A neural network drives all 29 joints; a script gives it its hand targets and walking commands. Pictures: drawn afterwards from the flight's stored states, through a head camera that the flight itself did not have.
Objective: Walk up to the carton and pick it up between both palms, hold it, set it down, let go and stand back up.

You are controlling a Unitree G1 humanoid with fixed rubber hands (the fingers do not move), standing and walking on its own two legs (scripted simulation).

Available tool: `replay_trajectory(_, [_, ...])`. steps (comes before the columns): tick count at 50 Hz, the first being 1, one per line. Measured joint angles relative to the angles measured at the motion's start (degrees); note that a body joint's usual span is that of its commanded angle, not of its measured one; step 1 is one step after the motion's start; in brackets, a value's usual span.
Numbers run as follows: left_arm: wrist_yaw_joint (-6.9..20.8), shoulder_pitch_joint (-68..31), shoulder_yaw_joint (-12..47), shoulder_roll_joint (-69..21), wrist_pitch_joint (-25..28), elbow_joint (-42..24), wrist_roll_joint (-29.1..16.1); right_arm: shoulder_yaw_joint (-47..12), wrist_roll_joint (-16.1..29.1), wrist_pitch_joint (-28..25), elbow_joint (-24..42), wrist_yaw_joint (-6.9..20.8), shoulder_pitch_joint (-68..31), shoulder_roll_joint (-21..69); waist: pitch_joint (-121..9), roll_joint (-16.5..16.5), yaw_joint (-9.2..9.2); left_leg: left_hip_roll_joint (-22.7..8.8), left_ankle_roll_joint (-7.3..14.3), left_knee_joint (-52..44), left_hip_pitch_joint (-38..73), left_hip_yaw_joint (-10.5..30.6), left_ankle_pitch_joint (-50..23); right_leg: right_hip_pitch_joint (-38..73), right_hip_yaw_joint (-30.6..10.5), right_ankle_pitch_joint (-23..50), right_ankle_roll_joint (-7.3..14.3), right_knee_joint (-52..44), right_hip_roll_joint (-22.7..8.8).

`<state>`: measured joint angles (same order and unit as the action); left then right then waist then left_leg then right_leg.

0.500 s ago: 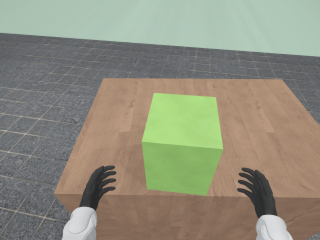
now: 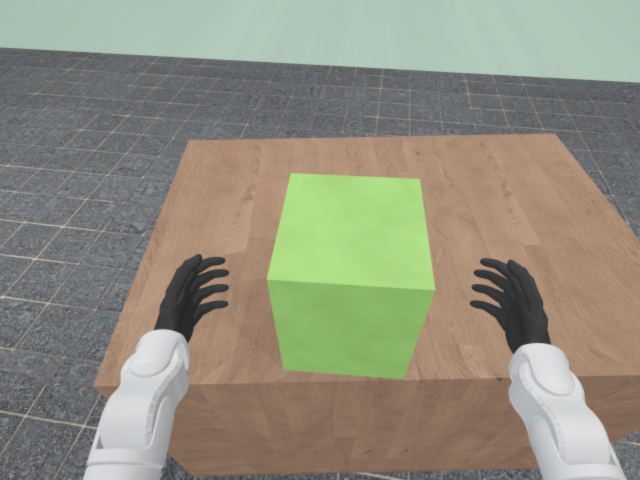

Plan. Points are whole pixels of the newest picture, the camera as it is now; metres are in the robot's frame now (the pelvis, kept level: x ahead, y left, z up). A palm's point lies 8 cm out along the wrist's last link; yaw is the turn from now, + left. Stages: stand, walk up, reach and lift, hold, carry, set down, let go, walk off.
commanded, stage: reach and lift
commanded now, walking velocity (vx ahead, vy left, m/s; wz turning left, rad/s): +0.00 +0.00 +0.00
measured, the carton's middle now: (348, 278) +0.43 -0.01 -0.02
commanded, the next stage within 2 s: none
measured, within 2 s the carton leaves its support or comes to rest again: neither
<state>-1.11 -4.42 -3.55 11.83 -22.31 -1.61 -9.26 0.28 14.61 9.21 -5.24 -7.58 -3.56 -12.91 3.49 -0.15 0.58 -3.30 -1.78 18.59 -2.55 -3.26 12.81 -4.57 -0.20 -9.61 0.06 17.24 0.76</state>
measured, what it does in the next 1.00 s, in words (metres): stands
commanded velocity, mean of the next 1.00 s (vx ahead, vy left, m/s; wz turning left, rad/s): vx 0.00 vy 0.00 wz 0.00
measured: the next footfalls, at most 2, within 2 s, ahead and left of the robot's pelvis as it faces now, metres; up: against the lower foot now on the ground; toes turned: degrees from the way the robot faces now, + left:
none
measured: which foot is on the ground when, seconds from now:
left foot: down 0.00-1.00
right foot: down 0.00-1.00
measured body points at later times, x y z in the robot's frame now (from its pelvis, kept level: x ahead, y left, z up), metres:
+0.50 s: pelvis -0.01 +0.00 +0.00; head -0.01 +0.01 +0.45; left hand +0.38 +0.20 +0.13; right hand +0.37 -0.22 +0.12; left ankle -0.03 +0.13 -0.75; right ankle +0.00 -0.12 -0.75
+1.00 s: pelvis -0.01 +0.00 +0.00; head +0.01 +0.01 +0.45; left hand +0.44 +0.20 +0.17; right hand +0.43 -0.21 +0.16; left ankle -0.03 +0.13 -0.75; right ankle +0.00 -0.12 -0.75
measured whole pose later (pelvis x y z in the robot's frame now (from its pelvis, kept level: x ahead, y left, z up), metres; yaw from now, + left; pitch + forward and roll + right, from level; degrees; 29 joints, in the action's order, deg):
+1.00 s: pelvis -0.01 +0.00 +0.00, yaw +2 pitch +6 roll -1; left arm -2.6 -50.0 -3.0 19.0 -26.4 39.0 -10.3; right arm 0.8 20.6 15.7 -48.6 -6.1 -51.0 -18.4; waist -4.8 -1.0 2.7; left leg -3.4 -1.9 21.5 -15.5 -1.3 11.9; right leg -15.8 1.6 -8.2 0.2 18.0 0.8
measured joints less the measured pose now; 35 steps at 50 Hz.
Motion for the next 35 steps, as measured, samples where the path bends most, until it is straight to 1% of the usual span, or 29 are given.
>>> replay_trajectory(3, [-0.42, -2.74, -1.25, 0.02, -2.35, 0.51, 0.13, 0.33, 0.48, 1.14, -1.27, -0.12, -3.08, -0.53, -0.49, -0.25, -0.01, -0.1, -0.03, 0.05, -0.39, -0.3, -0.04, -0.65, -0.3, 0.02, 0.07, 0.3, 0.11])
replay_trajectory(6, [0.0, -5.79, -2.77, 0.2, -4.15, 1.93, 0.13, 0.02, 1.33, 1.93, -2.72, -0.72, -5.81, -1.55, -0.6, -0.6, 0.0, -0.2, -0.05, 0.15, -0.59, -0.47, -0.12, -0.93, -0.48, 0.17, 0.02, 0.42, 0.22])
replay_trajectory(11, [0.21, -11.67, -3.87, 1.84, -6.97, 6.3, 0.33, 0.15, 3.06, 4.23, -7.3, -0.5, -11.57, -2.47, -1.08, -1.17, 0.34, -0.19, 0.0, 0.29, -1.73, -0.42, -0.51, -2.05, -0.45, 0.53, 0.11, 0.55, 0.22])
replay_trajectory(19, [-0.99, -20.15, -4.02, 3.35, -9.26, 12.03, 0.03, 0.89, 3.84, 6.41, -15.06, 0.38, -20.27, -3.19, -3.06, -0.67, 0.7, -0.07, 0.06, 1.04, -4.23, -0.26, -0.7, -4.3, -0.34, 0.9, 0.07, 0.92, 0.08])
replay_trajectory(21, [-0.74, -22.68, -3.66, 3.55, -9.62, 14.62, 0.04, 0.86, 3.98, 6.93, -17.55, 0.59, -22.73, -3.65, -3.17, -0.49, 0.78, 0.05, 0.15, 1.04, -4.52, -0.08, -0.83, -4.49, -0.17, 0.98, -0.02, 0.9, -0.05])
replay_trajectory(27, [-1.19, -28.74, -2.78, 4.65, -9.38, 21.17, -0.48, 1.32, 3.89, 7.89, -23.38, 1.01, -29.17, -4.16, -4.23, -0.31, 1.39, 0.26, 0.28, 1.44, -6.4, 0.33, -1.0, -6.3, 0.21, 0.9, -0.11, 1.47, -0.28])
replay_trajectory(30, [-1.57, -31.57, -2.53, 4.85, -9.01, 24.34, -0.52, 1.33, 4.02, 8.15, -26.5, 1.13, -31.81, -4.62, -4.96, -0.4, 1.19, 0.19, 0.24, 1.64, -7.33, 0.21, -0.94, -7.31, 0.08, 0.89, -0.08, 1.71, -0.21])
replay_trajectory(33, [-1.83, -34.34, -2.25, 5.57, -8.62, 27.34, -1.11, 0.61, 4.98, 8.46, -28.24, 0.9, -34.23, -5.16, -5.76, -0.65, 1.05, 0.11, 0.24, 1.82, -8.42, 0.04, -0.9, -8.53, -0.09, 0.88, -0.11, 1.98, -0.12])
replay_trajectory(35, [-2.15, -36.25, -2.03, 6.22, -8.26, 29.2, -1.19, 0.5, 5.43, 8.51, -30.61, 1.13, -36.63, -5.25, -6.2, -0.72, 1.27, 0.02, 0.16, 2.14, -9.32, 0.17, -0.85, -9.24, 0.03, 0.92, -0.03, 2.03, -0.05])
